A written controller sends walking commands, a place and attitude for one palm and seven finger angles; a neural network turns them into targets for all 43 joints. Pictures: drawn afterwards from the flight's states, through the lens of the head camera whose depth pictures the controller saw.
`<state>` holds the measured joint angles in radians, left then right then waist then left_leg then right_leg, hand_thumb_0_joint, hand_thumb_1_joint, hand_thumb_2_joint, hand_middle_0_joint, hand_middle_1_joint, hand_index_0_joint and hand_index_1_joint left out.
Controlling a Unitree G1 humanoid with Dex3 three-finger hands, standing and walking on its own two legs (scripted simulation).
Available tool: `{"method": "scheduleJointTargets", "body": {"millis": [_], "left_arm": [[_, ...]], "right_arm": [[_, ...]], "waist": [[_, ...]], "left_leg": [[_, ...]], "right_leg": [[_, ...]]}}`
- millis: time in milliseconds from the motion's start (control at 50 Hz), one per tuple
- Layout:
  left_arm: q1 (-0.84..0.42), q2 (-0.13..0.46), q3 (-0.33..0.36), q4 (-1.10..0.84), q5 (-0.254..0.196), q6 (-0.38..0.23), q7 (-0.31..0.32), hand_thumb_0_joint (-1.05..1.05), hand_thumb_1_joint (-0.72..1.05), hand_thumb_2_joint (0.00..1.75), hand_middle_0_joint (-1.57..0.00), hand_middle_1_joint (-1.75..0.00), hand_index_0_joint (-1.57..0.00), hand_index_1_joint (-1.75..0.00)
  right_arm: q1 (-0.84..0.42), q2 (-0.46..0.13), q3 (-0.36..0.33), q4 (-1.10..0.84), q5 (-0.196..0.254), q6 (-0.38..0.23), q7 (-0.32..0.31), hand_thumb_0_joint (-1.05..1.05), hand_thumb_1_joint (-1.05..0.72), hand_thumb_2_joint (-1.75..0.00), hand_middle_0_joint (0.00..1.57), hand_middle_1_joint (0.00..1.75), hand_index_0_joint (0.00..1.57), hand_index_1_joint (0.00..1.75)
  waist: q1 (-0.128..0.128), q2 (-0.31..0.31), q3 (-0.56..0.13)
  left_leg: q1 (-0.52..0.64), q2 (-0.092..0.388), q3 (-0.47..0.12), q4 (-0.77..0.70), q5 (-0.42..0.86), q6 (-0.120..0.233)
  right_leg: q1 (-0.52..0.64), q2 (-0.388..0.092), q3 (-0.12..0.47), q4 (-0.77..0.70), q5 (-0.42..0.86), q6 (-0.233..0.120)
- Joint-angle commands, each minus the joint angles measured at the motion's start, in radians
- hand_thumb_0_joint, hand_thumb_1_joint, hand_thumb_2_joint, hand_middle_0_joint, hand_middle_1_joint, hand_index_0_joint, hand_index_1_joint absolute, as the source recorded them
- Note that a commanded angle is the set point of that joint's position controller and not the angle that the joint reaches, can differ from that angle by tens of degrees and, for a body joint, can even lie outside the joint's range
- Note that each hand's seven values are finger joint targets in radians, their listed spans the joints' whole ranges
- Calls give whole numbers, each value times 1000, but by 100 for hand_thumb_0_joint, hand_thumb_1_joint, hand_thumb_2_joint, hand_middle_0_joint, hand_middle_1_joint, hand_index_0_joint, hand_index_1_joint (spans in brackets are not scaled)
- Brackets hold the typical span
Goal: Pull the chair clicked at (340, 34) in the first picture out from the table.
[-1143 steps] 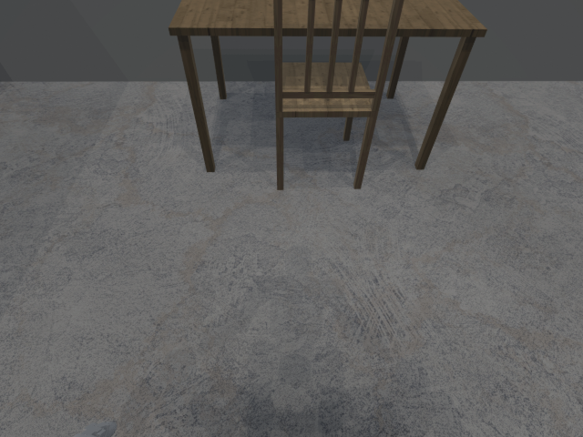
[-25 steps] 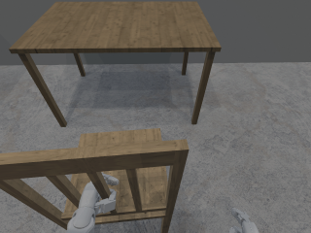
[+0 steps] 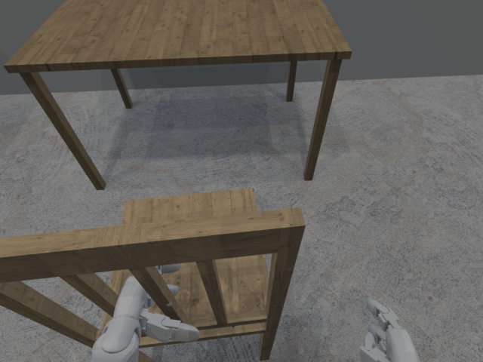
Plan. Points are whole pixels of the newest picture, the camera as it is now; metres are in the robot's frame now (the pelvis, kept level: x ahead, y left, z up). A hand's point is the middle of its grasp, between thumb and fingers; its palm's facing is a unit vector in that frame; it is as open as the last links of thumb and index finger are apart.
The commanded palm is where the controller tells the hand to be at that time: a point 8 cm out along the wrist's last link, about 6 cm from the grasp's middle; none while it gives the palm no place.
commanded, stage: open the thumb and straighten the fingers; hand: left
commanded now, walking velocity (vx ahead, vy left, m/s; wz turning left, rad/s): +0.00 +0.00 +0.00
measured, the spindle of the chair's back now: (165, 299) +0.24 +0.15 -0.04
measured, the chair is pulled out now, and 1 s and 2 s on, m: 0.69 0.69 0.69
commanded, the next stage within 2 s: draw the fingers out of the gap in 0.28 s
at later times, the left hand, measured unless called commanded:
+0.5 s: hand (166, 316) +0.21 +0.14 -0.04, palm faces +0.02 -0.99 -0.17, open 17.5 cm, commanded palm +0.18 +0.19 -0.02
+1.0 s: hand out of the picture +0.14 +0.14 -0.04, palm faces +0.05 -0.98 -0.17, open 17.5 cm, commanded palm +0.10 +0.19 -0.02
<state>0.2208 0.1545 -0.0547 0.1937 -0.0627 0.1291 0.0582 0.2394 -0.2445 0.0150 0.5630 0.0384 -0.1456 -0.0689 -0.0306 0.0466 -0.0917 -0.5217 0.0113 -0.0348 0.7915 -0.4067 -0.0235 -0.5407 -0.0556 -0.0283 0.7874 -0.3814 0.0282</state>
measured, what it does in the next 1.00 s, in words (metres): stands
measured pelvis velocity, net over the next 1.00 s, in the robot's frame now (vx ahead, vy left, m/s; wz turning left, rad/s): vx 0.01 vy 0.00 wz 0.03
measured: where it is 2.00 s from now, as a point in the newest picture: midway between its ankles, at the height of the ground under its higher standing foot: outside the picture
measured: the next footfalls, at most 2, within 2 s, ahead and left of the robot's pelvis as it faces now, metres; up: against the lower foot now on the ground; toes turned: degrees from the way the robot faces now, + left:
none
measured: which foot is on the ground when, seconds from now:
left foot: down 0.00-1.00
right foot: down 0.00-1.00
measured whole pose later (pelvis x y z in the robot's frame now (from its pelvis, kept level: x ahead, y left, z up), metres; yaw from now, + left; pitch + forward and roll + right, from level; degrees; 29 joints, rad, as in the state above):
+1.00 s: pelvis +0.01 +0.00 -0.03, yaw +2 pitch +11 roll -1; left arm 0.72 0.17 -0.12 -0.28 -0.01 0.20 0.07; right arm 0.25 -0.20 0.01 0.46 0.03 -0.13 -0.11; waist -0.01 0.05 -0.16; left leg -0.68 0.01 -0.08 1.00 -0.52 -0.02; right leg -0.67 -0.06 -0.06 0.96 -0.49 0.03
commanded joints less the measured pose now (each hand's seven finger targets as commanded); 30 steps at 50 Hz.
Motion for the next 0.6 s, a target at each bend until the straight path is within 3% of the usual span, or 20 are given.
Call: {"method": "scheduleJointTargets", "body": {"millis": [0,20,40,80,120,180,240,260,280,300,340,360,400,420,480,500,520,560,580], "left_arm": [[-104,78,43,-243,8,-19,17,0,-55,20,-15,-43,-15,-43],[-119,99,55,-262,11,-15,20,0,-55,20,-13,-36,-13,-36],[-56,120,91,-257,14,-9,22,0,-55,20,-10,-29,-10,-29],[-44,77,43,-301,17,-5,17,0,-55,20,-5,-14,-5,-14],[-18,93,52,-321,16,3,16,0,-55,20,0,0,0,0],[-7,69,18,-361,16,10,13,0,-55,20,0,0,0,0],[6,98,48,-374,14,21,15,0,-55,20,0,0,0,0],[45,97,49,-378,18,24,15,0,-55,20,0,0,0,0],[38,77,21,-393,22,26,15,0,-55,20,0,0,0,0],[32,75,18,-405,22,27,19,0,-55,20,0,0,0,0],[60,87,29,-404,19,34,22,0,-55,20,0,0,0,0],[106,114,73,-379,18,38,21,0,-55,20,0,0,0,0],[162,80,34,-411,22,39,14,0,-55,20,0,0,0,0],[162,76,18,-440,22,40,12,0,-55,20,0,0,0,0],[219,97,39,-467,23,43,21,0,-55,20,0,0,0,0],[225,99,35,-496,29,41,24,0,-55,20,0,0,0,0],[252,95,32,-506,31,45,28,0,-55,20,0,0,0,0],[293,77,14,-532,33,40,33,0,-55,20,0,0,0,0],[313,70,1,-556,35,34,35,0,-55,20,0,0,0,0]], "right_arm": [[-56,-121,-43,-164,-7,-62,-16,0,-90,-90,20,30,20,30],[-54,-123,-43,-162,-9,-62,-18,0,-90,-90,20,30,20,30],[-47,-120,-46,-169,-10,-60,-19,0,-90,-90,20,30,20,30],[-45,-112,-39,-182,-11,-60,-18,0,-90,-90,20,30,20,30],[-44,-115,-42,-185,-12,-59,-20,0,-90,-90,20,30,20,30],[-35,-114,-40,-192,-12,-62,-22,0,-90,-90,20,30,20,30],[-27,-116,-41,-191,-14,-60,-27,0,-90,-90,20,30,20,30],[-34,-113,-41,-196,-14,-59,-28,0,-90,-90,20,30,20,30],[-34,-110,-37,-199,-13,-59,-27,0,-90,-90,20,30,20,30],[-29,-109,-37,-202,-15,-59,-27,0,-90,-90,20,30,20,30],[-30,-112,-40,-201,-16,-58,-31,0,-90,-90,20,30,20,30],[-32,-109,-44,-200,-15,-52,-32,0,-90,-90,20,30,20,30],[-41,-102,-42,-216,-13,-50,-30,0,-90,-90,20,30,20,30],[-45,-102,-42,-220,-11,-51,-30,0,-90,-90,20,30,20,30],[-46,-97,-44,-227,-11,-47,-34,0,-90,-90,20,30,20,30],[-48,-96,-44,-232,-13,-48,-34,0,-90,-90,20,30,20,30],[-53,-91,-44,-234,-13,-47,-35,0,-90,-90,20,30,20,30],[-47,-87,-46,-238,-12,-48,-37,0,-90,-90,20,30,20,30],[-50,-85,-46,-243,-12,-51,-37,0,-90,-90,20,30,20,30]], "waist": [[-11,-72,-172],[-11,-54,-170],[6,-58,-192],[-4,-52,-192],[-4,-52,-201],[-17,-55,-206],[-14,-72,-206],[-4,-45,-208],[-11,-30,-198],[-14,-46,-200],[-11,-68,-200],[2,-66,-198],[5,-62,-188],[1,-31,-192],[4,-59,-177],[6,-33,-180],[10,-21,-170],[3,-56,-173],[4,-36,-173]], "left_leg": [[50,0,17,-82,234,36],[50,-1,15,-77,243,36],[50,-2,20,-71,254,35],[50,-3,19,-58,283,36],[47,-1,16,-46,296,37],[47,-3,14,-27,303,38],[32,-6,12,-18,298,39],[31,-6,14,-18,302,37],[34,-5,12,-17,302,36],[29,-6,8,-14,303,37],[19,-7,10,-6,298,39],[4,-8,11,-8,287,36],[0,-7,13,-9,283,36],[1,-8,11,-8,285,37],[-18,-8,9,-4,248,37],[-18,-10,10,-1,242,36],[-28,-11,7,-3,246,37],[-22,-9,6,6,242,37],[-24,-10,6,9,239,37]], "right_leg": [[88,14,-54,-82,229,-27],[89,13,-52,-80,239,-31],[98,13,-52,-70,247,-31],[92,11,-57,-57,279,-31],[91,11,-56,-53,290,-32],[75,11,-59,-42,300,-27],[78,11,-58,-38,307,-28],[77,10,-60,-31,300,-30],[63,9,-62,-30,293,-30],[65,9,-64,-28,294,-29],[69,9,-61,-29,302,-28],[71,10,-63,-25,288,-29],[66,9,-66,-22,276,-30],[66,8,-63,-24,277,-34],[51,10,-64,-23,237,-30],[46,10,-62,-20,227,-31],[47,10,-65,-19,225,-36],[35,12,-66,-15,225,-32],[30,11,-66,-12,219,-33]]}}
